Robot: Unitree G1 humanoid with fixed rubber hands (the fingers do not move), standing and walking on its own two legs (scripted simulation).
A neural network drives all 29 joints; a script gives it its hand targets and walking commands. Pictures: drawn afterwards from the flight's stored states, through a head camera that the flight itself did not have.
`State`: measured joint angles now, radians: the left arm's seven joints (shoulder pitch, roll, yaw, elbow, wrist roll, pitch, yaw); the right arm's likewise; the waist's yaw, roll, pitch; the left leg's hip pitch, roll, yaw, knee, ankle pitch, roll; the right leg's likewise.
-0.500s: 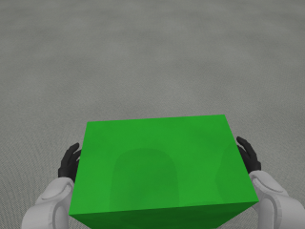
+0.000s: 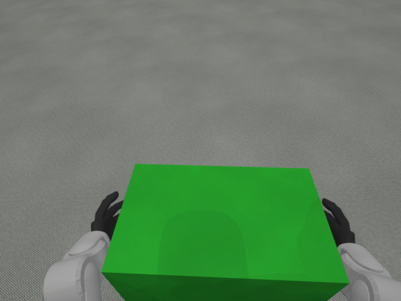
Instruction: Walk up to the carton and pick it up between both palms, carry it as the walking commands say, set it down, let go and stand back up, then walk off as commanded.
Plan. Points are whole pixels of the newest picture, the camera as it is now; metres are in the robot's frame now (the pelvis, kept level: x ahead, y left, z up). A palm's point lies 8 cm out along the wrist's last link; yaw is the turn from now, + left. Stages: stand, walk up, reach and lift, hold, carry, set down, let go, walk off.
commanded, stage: carry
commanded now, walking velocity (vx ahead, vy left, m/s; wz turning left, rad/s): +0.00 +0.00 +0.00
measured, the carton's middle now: (218, 250) +0.22 -0.03 +0.02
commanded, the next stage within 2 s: none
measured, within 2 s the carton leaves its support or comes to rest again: neither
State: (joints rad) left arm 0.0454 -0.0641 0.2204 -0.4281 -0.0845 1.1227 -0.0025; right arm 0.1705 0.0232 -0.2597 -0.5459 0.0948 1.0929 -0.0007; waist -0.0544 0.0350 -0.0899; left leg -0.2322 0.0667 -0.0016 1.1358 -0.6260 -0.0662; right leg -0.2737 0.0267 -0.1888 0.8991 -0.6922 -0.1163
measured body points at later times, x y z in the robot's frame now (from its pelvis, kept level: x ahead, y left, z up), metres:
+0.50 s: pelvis +0.45 -0.16 -0.02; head +0.51 -0.20 +0.42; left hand +0.73 -0.02 +0.03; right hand +0.65 -0.40 +0.01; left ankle +0.21 +0.02 -0.56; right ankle +0.41 -0.23 -0.68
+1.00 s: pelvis +1.03 -0.34 -0.02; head +1.06 -0.38 +0.43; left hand +1.31 -0.20 +0.05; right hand +1.22 -0.58 +0.03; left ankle +0.76 -0.19 -0.61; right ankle +1.12 -0.41 -0.69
